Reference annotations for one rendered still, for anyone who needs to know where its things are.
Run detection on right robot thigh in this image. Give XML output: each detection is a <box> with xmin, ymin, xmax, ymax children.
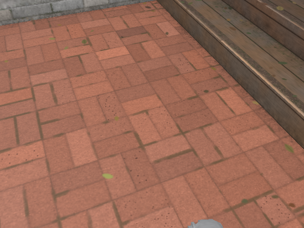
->
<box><xmin>187</xmin><ymin>218</ymin><xmax>223</xmax><ymax>228</ymax></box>

